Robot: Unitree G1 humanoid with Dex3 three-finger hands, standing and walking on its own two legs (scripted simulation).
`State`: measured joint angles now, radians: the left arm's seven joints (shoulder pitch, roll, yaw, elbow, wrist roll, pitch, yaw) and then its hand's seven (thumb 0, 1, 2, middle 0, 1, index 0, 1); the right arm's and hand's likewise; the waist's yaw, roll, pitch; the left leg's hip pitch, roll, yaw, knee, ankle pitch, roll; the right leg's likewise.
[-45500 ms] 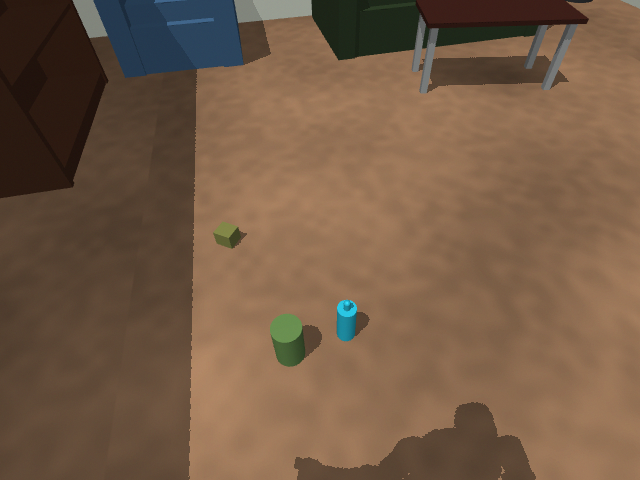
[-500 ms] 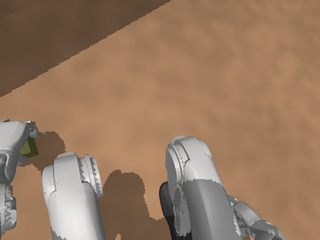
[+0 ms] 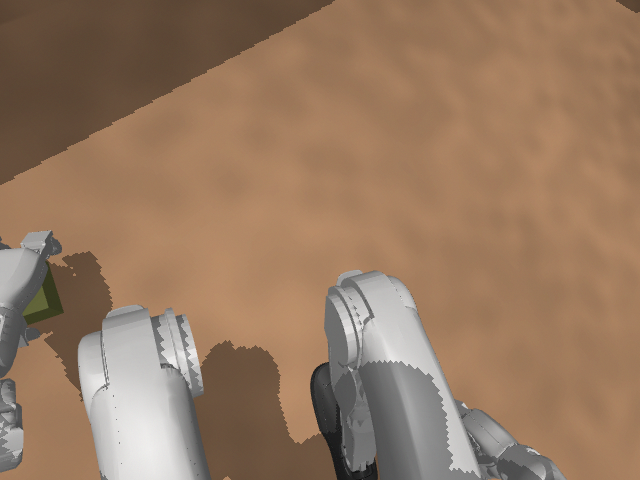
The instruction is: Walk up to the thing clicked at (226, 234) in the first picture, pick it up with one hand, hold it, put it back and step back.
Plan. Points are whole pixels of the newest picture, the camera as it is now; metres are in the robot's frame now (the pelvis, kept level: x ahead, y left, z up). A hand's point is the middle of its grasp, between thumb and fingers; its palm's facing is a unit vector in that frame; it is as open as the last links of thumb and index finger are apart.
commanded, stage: open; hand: left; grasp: from above
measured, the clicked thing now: (17, 293) +0.37 +0.34 -0.25
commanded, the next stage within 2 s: withdraw in 0.36 s
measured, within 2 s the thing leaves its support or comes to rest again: neither
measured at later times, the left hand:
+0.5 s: hand (27, 295) +0.36 +0.32 -0.22, palm faces -0.46 -0.10 -0.88, open 14.0 cm
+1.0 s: hand out of the picture +0.35 +0.34 -0.04, palm faces -0.35 -0.10 -0.93, open 14.1 cm
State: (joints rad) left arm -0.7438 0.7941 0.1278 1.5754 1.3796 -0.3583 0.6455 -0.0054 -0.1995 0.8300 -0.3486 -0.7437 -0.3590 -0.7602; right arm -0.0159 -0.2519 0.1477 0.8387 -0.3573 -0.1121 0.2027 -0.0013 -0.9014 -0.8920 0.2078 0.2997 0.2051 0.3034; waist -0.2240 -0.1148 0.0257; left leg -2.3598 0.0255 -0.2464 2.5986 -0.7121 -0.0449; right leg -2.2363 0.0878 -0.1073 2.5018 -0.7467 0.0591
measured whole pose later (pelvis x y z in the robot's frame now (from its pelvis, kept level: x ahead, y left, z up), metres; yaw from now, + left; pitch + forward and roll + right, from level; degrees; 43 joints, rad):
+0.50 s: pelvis +0.00 +0.00 +0.00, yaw +0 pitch +27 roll -9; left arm -0.75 0.77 0.13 1.56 1.36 -0.32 0.68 0.00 -0.49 1.01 -0.09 -0.97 -0.08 -0.98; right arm -0.04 -0.28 0.14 0.83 -0.35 -0.15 0.23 0.00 -0.90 -0.89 0.21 0.30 0.20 0.30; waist -0.22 -0.11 0.03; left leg -2.36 0.03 -0.25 2.59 -0.72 -0.05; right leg -2.25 0.09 -0.11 2.50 -0.75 0.06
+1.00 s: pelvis -0.01 -0.01 +0.08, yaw +5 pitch +32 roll -5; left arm -0.67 0.56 0.02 1.15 1.08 -0.07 0.36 0.00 -0.51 0.99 -0.10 -0.97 -0.09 -0.98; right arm 0.06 -0.27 -0.04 0.76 -0.11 -0.05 0.20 0.00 -0.91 -0.90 0.21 0.30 0.20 0.30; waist -0.07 0.03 -0.16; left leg -2.19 0.05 -0.14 2.30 -0.67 -0.03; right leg -2.11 0.06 -0.04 2.26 -0.71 0.04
